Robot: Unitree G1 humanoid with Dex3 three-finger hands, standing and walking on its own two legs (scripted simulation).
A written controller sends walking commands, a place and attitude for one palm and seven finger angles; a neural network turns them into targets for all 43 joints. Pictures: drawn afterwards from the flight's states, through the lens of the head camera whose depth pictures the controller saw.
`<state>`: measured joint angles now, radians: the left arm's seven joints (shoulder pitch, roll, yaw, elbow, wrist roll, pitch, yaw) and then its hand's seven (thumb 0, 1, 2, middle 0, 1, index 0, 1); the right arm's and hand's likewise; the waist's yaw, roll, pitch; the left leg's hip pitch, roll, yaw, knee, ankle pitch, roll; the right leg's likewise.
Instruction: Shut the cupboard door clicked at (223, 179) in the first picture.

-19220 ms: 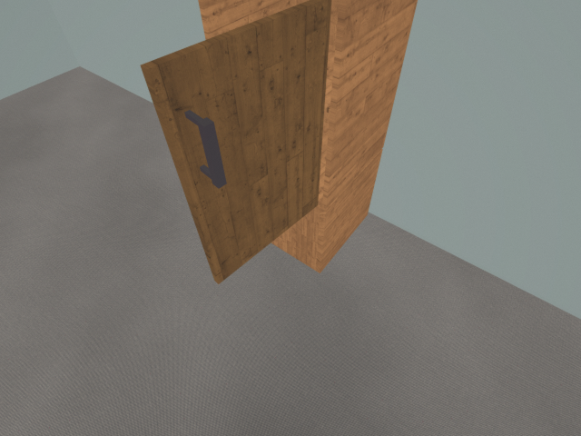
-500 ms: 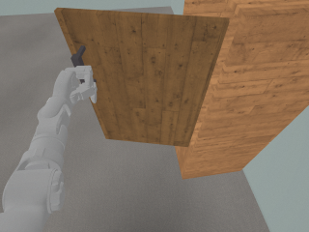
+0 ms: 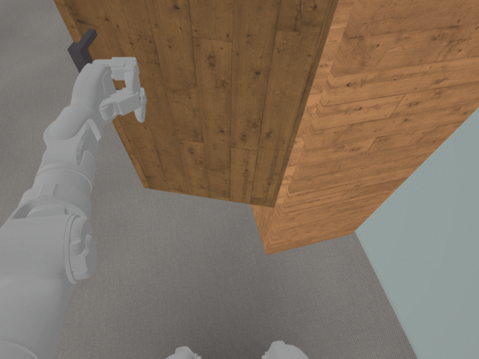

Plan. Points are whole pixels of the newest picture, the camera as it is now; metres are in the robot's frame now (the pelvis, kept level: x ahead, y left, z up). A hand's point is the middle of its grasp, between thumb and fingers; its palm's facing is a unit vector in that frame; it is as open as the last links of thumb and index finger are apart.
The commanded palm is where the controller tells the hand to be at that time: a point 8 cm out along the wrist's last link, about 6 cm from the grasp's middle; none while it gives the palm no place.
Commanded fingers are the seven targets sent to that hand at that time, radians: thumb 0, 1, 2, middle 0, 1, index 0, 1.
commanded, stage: push the door shut along its arc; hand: left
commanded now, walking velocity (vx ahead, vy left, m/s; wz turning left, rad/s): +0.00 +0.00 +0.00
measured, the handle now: (99, 75) +0.57 +0.18 +0.13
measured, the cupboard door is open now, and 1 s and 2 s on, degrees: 67 53 53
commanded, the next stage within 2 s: pull the fist back off the door in 0.72 s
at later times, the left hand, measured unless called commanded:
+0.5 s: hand (155, 76) +0.55 +0.09 +0.14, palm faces -0.37 -0.93 +0.00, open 3.0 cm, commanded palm +0.57 +0.12 +0.13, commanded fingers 0.00 0.90 0.90 -1.30 -1.50 -1.30 -1.50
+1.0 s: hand (171, 58) +0.60 +0.06 +0.14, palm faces +0.03 -1.00 +0.05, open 3.0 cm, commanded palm +0.57 +0.09 +0.13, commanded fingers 0.00 0.90 0.90 -1.30 -1.50 -1.30 -1.50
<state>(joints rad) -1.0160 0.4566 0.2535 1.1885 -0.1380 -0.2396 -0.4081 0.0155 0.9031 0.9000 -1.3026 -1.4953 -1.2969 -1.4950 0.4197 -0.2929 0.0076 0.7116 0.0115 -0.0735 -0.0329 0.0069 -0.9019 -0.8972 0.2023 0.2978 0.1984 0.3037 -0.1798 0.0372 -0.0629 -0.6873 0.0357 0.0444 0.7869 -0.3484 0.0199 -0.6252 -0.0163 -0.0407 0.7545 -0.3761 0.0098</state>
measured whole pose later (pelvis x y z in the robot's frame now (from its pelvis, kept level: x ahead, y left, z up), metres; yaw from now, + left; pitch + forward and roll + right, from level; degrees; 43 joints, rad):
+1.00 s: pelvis +0.00 +0.00 -0.02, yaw +0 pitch +24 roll -3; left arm -1.39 0.42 0.34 1.34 0.02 -0.17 0.08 0.01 0.87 0.92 -1.30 -1.50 -1.30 -1.50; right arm 0.49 -0.26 0.02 0.70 -0.09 -0.07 0.06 0.00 -0.90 -0.90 0.20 0.30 0.20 0.30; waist -0.26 0.07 -0.09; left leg -0.96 0.06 0.01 0.92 -0.39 0.01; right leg -0.87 0.00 -0.07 0.85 -0.40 0.00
